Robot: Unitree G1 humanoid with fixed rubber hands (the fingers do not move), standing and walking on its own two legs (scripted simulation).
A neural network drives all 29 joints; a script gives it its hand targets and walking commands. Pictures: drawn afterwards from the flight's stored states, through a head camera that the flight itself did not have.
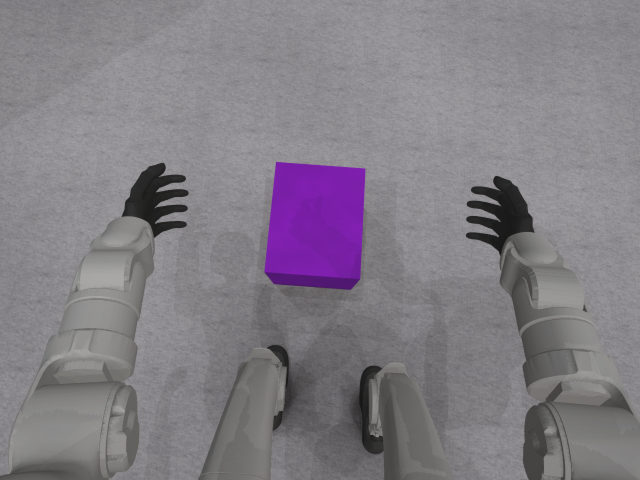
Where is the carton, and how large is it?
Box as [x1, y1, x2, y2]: [264, 162, 364, 289]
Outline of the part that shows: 276,162 264,271 273,283 350,289 359,279 360,273 364,168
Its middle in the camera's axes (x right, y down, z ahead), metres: -0.01 -0.03 +0.98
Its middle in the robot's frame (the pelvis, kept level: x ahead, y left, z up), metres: +0.54 +0.04 -0.57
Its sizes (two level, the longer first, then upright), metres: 0.262 0.211 0.216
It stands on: the floor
